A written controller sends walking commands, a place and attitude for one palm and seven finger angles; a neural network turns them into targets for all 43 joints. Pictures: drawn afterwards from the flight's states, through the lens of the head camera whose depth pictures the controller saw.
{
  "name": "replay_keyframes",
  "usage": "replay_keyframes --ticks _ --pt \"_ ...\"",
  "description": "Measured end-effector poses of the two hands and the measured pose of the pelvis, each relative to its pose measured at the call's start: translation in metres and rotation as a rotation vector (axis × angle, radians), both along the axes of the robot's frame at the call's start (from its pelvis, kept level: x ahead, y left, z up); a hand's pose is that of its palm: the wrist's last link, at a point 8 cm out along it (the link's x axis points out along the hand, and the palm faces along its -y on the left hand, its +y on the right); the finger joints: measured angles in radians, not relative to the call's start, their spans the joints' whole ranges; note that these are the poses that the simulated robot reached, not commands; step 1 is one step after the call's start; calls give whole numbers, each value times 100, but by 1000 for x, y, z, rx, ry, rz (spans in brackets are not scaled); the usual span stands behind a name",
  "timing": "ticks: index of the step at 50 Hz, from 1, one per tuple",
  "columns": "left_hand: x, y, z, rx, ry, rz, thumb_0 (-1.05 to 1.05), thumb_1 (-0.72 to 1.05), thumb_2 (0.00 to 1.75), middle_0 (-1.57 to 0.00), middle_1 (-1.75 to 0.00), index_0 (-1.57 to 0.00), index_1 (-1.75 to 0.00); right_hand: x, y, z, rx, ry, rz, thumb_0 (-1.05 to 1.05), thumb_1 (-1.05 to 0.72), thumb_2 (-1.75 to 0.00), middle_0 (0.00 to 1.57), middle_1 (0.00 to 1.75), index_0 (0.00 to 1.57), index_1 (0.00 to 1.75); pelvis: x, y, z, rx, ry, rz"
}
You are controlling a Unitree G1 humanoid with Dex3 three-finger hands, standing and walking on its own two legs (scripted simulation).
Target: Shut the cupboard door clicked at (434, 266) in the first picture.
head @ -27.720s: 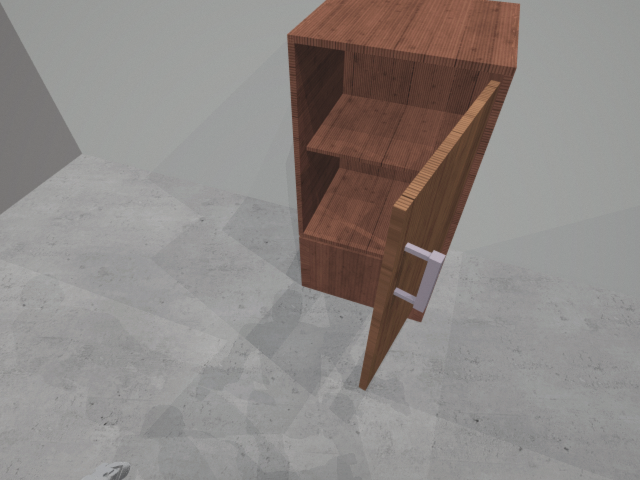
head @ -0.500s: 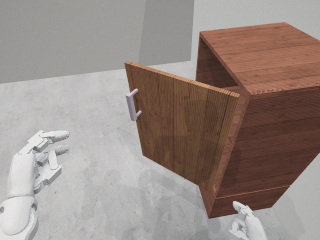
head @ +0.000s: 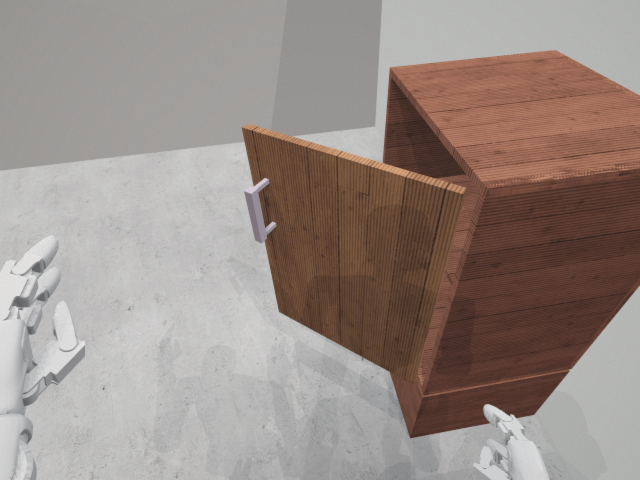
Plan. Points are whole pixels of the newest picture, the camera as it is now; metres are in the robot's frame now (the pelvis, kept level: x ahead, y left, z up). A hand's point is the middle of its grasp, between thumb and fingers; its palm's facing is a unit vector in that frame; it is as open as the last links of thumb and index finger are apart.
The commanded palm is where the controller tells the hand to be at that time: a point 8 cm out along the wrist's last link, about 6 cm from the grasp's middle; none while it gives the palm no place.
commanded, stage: step back with the hand held close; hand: left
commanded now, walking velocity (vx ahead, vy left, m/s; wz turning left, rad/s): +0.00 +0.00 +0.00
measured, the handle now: (262, 210) +0.63 +0.21 -0.04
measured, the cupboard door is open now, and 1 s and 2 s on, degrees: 48 48 48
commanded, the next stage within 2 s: stop stepping back and stand still in 1.38 s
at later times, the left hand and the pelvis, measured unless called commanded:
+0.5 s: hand (54, 348) +0.19 +0.28 +0.16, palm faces +0.35 -0.77 -0.53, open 7.4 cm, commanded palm +0.13 +0.32 +0.17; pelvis -0.02 +0.02 +0.00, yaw -1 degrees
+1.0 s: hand out of the picture +0.08 +0.29 +0.16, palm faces +0.50 -0.74 -0.46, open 7.5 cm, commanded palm +0.02 +0.32 +0.17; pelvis -0.11 +0.01 -0.03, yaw +3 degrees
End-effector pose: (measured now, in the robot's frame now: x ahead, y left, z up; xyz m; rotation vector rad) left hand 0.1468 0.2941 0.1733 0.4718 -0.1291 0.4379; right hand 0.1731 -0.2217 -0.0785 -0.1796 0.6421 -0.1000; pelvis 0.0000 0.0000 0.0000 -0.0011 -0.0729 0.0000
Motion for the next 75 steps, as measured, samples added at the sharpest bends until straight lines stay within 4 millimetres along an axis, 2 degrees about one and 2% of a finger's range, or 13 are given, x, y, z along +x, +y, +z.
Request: replay_keyframes --ticks 11,19,27,34,42,50,55,63,68,71,75 --pt "4 6 8 56 -7 -5 2 89 89 -22 -30 -21 -30 -4 -1 -6 6 41 -10 1 -90 -90 20 30 21 30 0 2 0 -14 42 3" --pt "9 15 1 87 51 -49 2 89 89 -22 -30 -21 -30 -15 -9 -9 -36 112 -87 1 -90 -90 20 30 21 30 -5 16 -2 -8 89 -4" --pt "-5 28 7 126 35 -81 2 89 89 -22 -30 -21 -30 -33 -2 -1 -53 105 -119 1 -90 -90 20 30 20 30 -24 25 -4 -8 93 -15" --pt "-36 37 1 119 -11 -70 2 89 89 -22 -30 -21 -30 -57 8 4 -69 76 -99 1 -90 -90 20 30 21 30 -50 29 -9 -18 85 -8" --pt "-75 41 -4 129 -89 -29 2 89 89 -22 -30 -21 -30 -90 12 -3 -95 69 -53 1 -90 -90 21 30 21 30 -79 27 -18 -33 64 20" --pt "-110 26 3 168 -178 -17 2 89 89 -22 -30 -21 -30 -118 5 -15 -86 68 -10 1 -90 -90 21 30 21 30 -106 13 -26 -32 46 47" --pt "-125 15 10 156 -215 -48 2 89 89 -22 -30 -21 -30 -138 -2 -16 -89 88 -12 1 -90 -90 21 30 21 30 -124 10 -24 -20 58 46" --pt "-146 25 10 183 -176 -92 2 88 89 -22 -30 -21 -30 -181 -6 -10 -114 104 -75 1 -90 -90 21 30 21 30 -159 16 -21 -58 67 57" --pt "-185 31 20 247 -212 -68 2 88 89 -22 -30 -21 -30 -198 -2 -14 -103 97 -39 1 -90 -90 20 30 21 30 -178 8 -26 -86 88 127" --pt "-216 31 15 252 -205 -21 2 89 89 -22 -30 -21 -30 -199 1 -23 -90 81 8 1 -90 -90 20 30 21 30 -196 4 -33 -67 106 104" --pt "-243 28 6 149 -192 16 2 89 89 -22 -30 -21 -30 -209 12 -15 -87 91 37 1 -90 -90 20 30 21 30 -214 10 -21 -44 66 74"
